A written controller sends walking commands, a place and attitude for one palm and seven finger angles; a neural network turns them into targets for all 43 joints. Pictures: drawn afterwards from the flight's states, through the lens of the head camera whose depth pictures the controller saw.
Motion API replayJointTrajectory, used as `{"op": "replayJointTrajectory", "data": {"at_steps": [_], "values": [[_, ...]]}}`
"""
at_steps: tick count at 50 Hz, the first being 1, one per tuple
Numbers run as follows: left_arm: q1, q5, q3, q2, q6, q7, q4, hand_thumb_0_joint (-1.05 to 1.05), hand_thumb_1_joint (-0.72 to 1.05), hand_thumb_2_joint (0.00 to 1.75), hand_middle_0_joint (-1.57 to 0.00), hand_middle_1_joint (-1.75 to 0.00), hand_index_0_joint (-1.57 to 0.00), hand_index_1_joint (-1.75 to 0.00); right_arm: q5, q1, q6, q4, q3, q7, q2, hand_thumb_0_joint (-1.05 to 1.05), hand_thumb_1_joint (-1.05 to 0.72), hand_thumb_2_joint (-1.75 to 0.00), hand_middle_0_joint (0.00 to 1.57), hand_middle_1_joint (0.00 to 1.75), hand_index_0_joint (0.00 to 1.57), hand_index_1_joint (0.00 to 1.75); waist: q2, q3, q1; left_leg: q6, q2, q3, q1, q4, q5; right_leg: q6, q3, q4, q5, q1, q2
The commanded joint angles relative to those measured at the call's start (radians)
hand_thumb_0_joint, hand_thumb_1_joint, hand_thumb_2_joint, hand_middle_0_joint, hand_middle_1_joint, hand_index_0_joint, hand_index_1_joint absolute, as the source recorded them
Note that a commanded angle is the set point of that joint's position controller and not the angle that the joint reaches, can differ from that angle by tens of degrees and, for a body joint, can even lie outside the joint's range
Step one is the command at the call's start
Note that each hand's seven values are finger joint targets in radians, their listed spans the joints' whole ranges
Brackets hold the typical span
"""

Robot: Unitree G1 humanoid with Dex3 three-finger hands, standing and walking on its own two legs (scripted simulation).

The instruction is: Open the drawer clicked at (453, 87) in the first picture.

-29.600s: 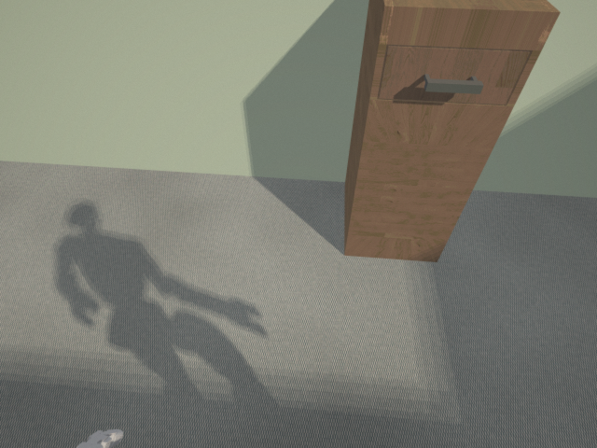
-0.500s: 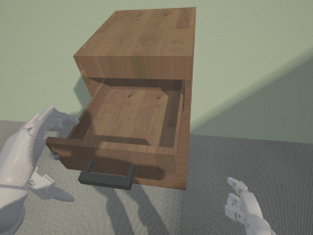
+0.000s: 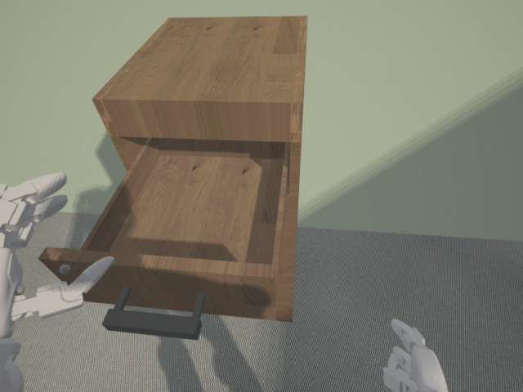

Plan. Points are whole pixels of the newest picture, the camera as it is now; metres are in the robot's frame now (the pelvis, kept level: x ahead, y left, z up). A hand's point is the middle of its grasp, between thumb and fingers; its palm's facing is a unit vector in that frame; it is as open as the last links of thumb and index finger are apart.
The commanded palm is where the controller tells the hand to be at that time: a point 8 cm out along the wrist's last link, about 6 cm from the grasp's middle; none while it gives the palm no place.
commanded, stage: draw the hand back to the body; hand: left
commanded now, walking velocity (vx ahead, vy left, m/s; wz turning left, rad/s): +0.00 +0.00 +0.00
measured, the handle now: (157, 310) +0.22 +0.19 +0.03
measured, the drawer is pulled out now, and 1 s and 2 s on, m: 0.29 0.29 0.29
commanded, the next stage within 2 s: step back with the hand held close in 0.42 s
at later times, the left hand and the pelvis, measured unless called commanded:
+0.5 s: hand (57, 279) +0.18 +0.22 +0.20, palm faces +0.43 -0.80 -0.43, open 7.5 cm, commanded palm +0.12 +0.27 +0.22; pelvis +0.00 -0.01 +0.00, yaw +1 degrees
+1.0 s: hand out of the picture +0.13 +0.25 +0.20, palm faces +0.36 -0.74 -0.57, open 7.4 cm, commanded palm +0.06 +0.30 +0.22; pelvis -0.06 +0.01 -0.01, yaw +2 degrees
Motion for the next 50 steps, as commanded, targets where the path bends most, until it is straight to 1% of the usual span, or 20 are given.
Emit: {"op": "replayJointTrajectory", "data": {"at_steps": [1,4,8,11,18,21,24,26,27,28,29,30,31,33,35,37,40,45,48,50], "values": [[-0.034,-0.009,0.145,0.175,-0.058,0.023,-0.198,0.0,0.55,0.75,-0.22,-0.52,-0.22,-0.52,0.001,-0.139,-0.048,-0.163,-0.026,-0.008,-0.077,0.0,-0.9,-0.9,0.2,0.3,0.2,0.3,-0.033,-0.129,0.012,0.01,0.033,0.022,0.078,-0.012,0.374,0.009,-0.023,-0.047,0.443,0.007,-0.041],[-0.057,-0.015,0.158,0.185,-0.051,0.026,-0.177,0.0,0.65,0.8,-0.22,-0.46,-0.22,-0.46,0.006,-0.141,-0.038,-0.168,-0.025,-0.014,-0.077,0.0,-0.9,-0.9,0.2,0.3,0.2,0.3,-0.061,-0.105,0.009,0.011,0.034,0.018,0.074,-0.02,0.333,0.011,-0.023,-0.053,0.402,-0.011,-0.038],[-0.07,-0.017,0.142,0.167,-0.046,0.025,-0.15,0.0,0.8,0.86,-0.21,-0.37,-0.21,-0.37,0.009,-0.143,-0.034,-0.165,-0.025,-0.017,-0.078,0.0,-0.9,-0.9,0.2,0.3,0.2,0.3,-0.008,-0.081,0.006,0.012,0.033,0.02,0.081,-0.023,0.298,0.011,-0.018,-0.067,0.36,-0.032,-0.04],[-0.082,-0.017,0.125,0.156,-0.044,0.024,-0.141,0.0,0.9,0.9,-0.2,-0.3,-0.2,-0.3,0.006,-0.148,-0.037,-0.163,-0.024,-0.016,-0.082,0.0,-0.9,-0.9,0.2,0.3,0.2,0.3,-0.038,-0.066,0.003,0.015,0.032,0.013,0.077,-0.026,0.282,0.013,-0.02,-0.074,0.344,-0.039,-0.04],[-0.07,-0.016,0.148,0.184,-0.048,0.027,-0.176,0.0,0.9,0.9,-0.2,-0.3,-0.2,-0.3,0.003,-0.151,-0.04,-0.17,-0.021,-0.014,-0.078,0.0,-0.9,-0.9,0.2,0.3,0.2,0.3,-0.039,-0.117,0.017,0.016,0.028,0.012,0.081,-0.022,0.31,0.011,-0.016,-0.059,0.386,0.0,-0.044],[-0.077,-0.016,0.146,0.178,-0.045,0.025,-0.163,0.0,0.9,0.9,-0.2,-0.3,-0.2,-0.3,0.004,-0.151,-0.037,-0.165,-0.02,-0.013,-0.076,0.0,-0.9,-0.9,0.2,0.3,0.2,0.3,-0.009,-0.086,0.011,0.012,0.028,0.013,0.077,-0.026,0.295,0.011,-0.019,-0.072,0.363,-0.018,-0.042],[-0.075,-0.02,0.146,0.173,-0.042,0.023,-0.146,0.0,0.9,0.9,-0.2,-0.3,-0.2,-0.3,0.007,-0.155,-0.033,-0.171,-0.022,-0.014,-0.075,0.0,-0.9,-0.9,0.2,0.3,0.2,0.3,-0.046,-0.079,0.011,0.015,0.03,0.011,0.073,-0.029,0.27,0.015,-0.017,-0.075,0.339,-0.025,-0.041],[-0.077,-0.018,0.142,0.169,-0.045,0.021,-0.133,0.0,0.9,0.9,-0.2,-0.3,-0.2,-0.3,0.007,-0.154,-0.031,-0.163,-0.024,-0.014,-0.077,0.0,-0.9,-0.9,0.2,0.3,0.2,0.3,-0.023,-0.062,0.009,0.014,0.029,0.013,0.072,-0.028,0.262,0.013,-0.017,-0.085,0.322,-0.037,-0.041],[-0.227,-0.01,0.293,0.326,-0.089,0.025,-0.226,0.0,0.9,0.9,-0.2,-0.3,-0.2,-0.3,0.013,-0.081,-0.013,-0.199,-0.026,-0.007,-0.107,0.0,-0.9,-0.9,0.2,0.3,0.2,0.3,-0.065,0.014,-0.037,0.039,0.046,-0.029,-0.009,0.027,0.235,0.015,0.077,-0.139,0.396,-0.116,-0.102],[-0.134,-0.004,0.247,0.256,-0.092,0.014,-0.104,0.0,0.9,0.9,-0.2,-0.3,-0.2,-0.3,0.011,-0.082,0.003,-0.165,-0.026,-0.007,-0.085,0.0,-0.9,-0.9,0.2,0.3,0.2,0.3,-0.157,-0.011,-0.048,0.036,0.041,-0.03,-0.004,0.07,0.229,0.01,0.068,-0.136,0.466,-0.105,-0.131],[-0.104,0.0,0.201,0.222,-0.087,0.005,-0.096,0.0,0.9,0.9,-0.2,-0.3,-0.2,-0.3,0.015,-0.102,0.012,-0.178,-0.028,-0.006,-0.087,0.0,-0.9,-0.9,0.2,0.3,0.2,0.3,-0.196,-0.022,-0.053,0.033,0.031,-0.024,-0.01,0.101,0.222,0.006,0.079,-0.128,0.531,-0.095,-0.154],[-0.104,0.002,0.21,0.232,-0.094,0.003,-0.123,0.0,0.9,0.9,-0.2,-0.3,-0.2,-0.3,0.016,-0.107,0.014,-0.19,-0.032,-0.007,-0.093,0.0,-0.9,-0.9,0.2,0.3,0.2,0.3,-0.178,-0.038,-0.051,0.031,0.024,-0.016,-0.016,0.115,0.234,-0.001,0.086,-0.115,0.605,-0.093,-0.169],[-0.063,0.005,0.192,0.209,-0.1,0.0,-0.105,0.0,0.9,0.9,-0.2,-0.3,-0.2,-0.3,0.014,-0.104,0.022,-0.191,-0.03,-0.007,-0.093,0.0,-0.9,-0.9,0.2,0.3,0.2,0.3,-0.174,-0.07,-0.056,0.033,0.025,-0.013,-0.03,0.12,0.244,0.001,0.063,-0.091,0.614,-0.065,-0.175],[0.005,0.001,0.192,0.2,-0.1,0.001,-0.128,0.0,0.9,0.9,-0.2,-0.3,-0.2,-0.3,0.016,-0.103,0.036,-0.207,-0.035,-0.005,-0.103,0.0,-0.9,-0.9,0.2,0.3,0.2,0.3,-0.109,-0.122,-0.054,0.031,0.039,-0.014,-0.034,0.086,0.285,-0.001,0.052,-0.054,0.577,-0.032,-0.174],[0.052,-0.002,0.215,0.222,-0.108,0.008,-0.2,0.0,0.9,0.9,-0.2,-0.3,-0.2,-0.3,0.015,-0.11,0.047,-0.221,-0.045,-0.006,-0.114,0.0,-0.9,-0.9,0.2,0.3,0.2,0.3,-0.035,-0.164,-0.048,0.036,0.069,-0.026,-0.006,0.045,0.413,0.007,0.023,-0.024,0.509,-0.033,-0.147],[0.08,0.0,0.238,0.24,-0.111,0.016,-0.27,0.0,0.9,0.9,-0.2,-0.3,-0.2,-0.3,0.013,-0.107,0.059,-0.236,-0.051,-0.004,-0.115,0.0,-0.9,-0.9,0.2,0.3,0.2,0.3,-0.027,-0.193,-0.046,0.038,0.096,-0.055,-0.024,0.033,0.498,0.012,0.009,0.011,0.465,-0.016,-0.113],[0.093,0.0,0.282,0.283,-0.118,0.028,-0.34,0.0,0.9,0.9,-0.2,-0.3,-0.2,-0.3,0.011,-0.113,0.064,-0.246,-0.056,-0.01,-0.114,0.0,-0.9,-0.9,0.2,0.3,0.2,0.3,0.003,-0.221,-0.041,0.035,0.112,-0.082,-0.049,0.02,0.524,0.006,0.008,0.044,0.436,-0.008,-0.097],[0.125,-0.002,0.302,0.282,-0.128,0.039,-0.34,0.0,0.9,0.9,-0.2,-0.3,-0.2,-0.3,0.0,-0.095,0.045,-0.239,-0.06,-0.011,-0.114,0.0,-0.9,-0.9,0.2,0.3,0.2,0.3,0.066,-0.2,-0.035,0.047,0.162,-0.14,-0.134,-0.053,0.441,0.013,-0.007,0.099,0.198,-0.024,-0.055],[0.102,-0.001,0.3,0.267,-0.132,0.04,-0.298,0.0,0.9,0.9,-0.2,-0.3,-0.2,-0.3,-0.003,-0.08,0.026,-0.229,-0.06,-0.007,-0.114,0.0,-0.9,-0.9,0.2,0.3,0.2,0.3,0.077,-0.159,-0.038,0.063,0.196,-0.155,-0.217,-0.09,0.309,0.02,-0.006,0.144,0.038,-0.04,-0.042],[0.082,0.001,0.297,0.261,-0.132,0.043,-0.287,0.0,0.9,0.9,-0.2,-0.3,-0.2,-0.3,-0.006,-0.075,0.014,-0.218,-0.06,-0.007,-0.12,0.0,-0.9,-0.9,0.2,0.3,0.2,0.3,0.077,-0.137,-0.042,0.069,0.202,-0.155,-0.261,-0.102,0.204,0.019,0.001,0.146,0.009,-0.039,-0.04]]}}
